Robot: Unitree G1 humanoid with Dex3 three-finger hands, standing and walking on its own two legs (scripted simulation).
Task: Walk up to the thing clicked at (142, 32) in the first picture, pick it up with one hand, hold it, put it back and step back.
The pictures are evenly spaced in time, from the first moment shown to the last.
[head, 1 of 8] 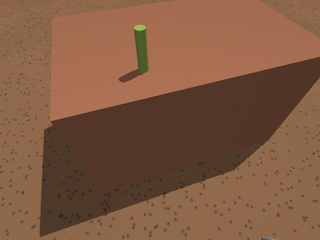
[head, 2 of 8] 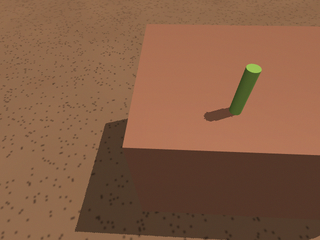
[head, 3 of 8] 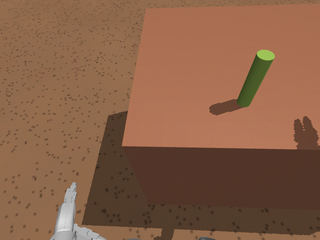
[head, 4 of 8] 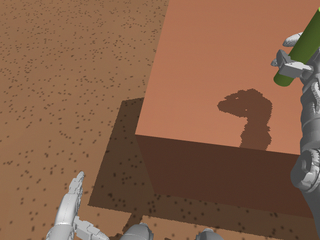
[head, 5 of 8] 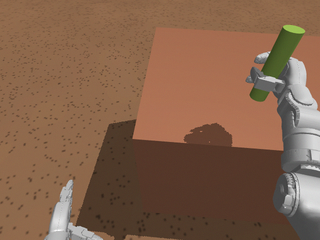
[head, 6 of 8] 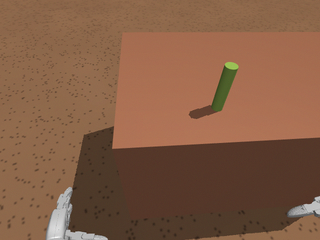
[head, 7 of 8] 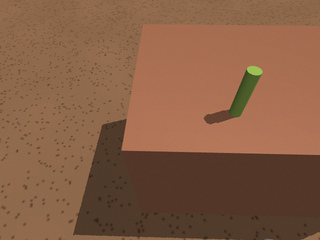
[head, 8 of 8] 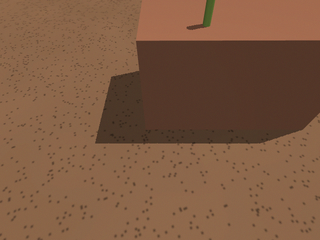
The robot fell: no
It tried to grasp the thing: yes
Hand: right
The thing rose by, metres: 0.23
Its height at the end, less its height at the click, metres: +0.00
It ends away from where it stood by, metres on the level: 0.01
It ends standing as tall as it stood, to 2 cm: yes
